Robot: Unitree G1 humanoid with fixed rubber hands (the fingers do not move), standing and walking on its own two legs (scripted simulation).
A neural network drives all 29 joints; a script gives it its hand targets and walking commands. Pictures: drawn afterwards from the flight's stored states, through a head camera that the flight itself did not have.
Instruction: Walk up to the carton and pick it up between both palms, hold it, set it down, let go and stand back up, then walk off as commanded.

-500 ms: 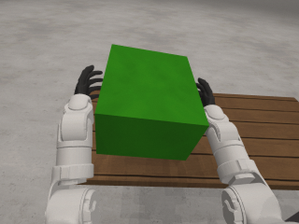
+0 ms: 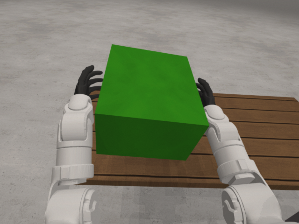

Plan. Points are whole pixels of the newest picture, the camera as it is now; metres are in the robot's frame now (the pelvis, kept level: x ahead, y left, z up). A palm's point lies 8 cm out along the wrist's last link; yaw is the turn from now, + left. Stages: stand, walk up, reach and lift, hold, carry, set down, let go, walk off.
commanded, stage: hold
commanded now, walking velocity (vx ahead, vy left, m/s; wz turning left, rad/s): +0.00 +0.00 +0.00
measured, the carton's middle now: (147, 99) +0.40 +0.03 +0.18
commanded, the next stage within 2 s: set down in 0.20 s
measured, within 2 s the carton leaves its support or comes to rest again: neither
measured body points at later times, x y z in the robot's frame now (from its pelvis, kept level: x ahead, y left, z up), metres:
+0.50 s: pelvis +0.00 +0.00 +0.00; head -0.06 +0.04 +0.44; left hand +0.37 +0.19 +0.21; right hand +0.39 -0.14 +0.20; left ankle +0.08 +0.09 -0.74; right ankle -0.01 -0.10 -0.74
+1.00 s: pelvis +0.01 -0.01 +0.00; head -0.02 +0.02 +0.45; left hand +0.40 +0.17 +0.17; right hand +0.40 -0.16 +0.15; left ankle +0.08 +0.09 -0.74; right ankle -0.01 -0.10 -0.74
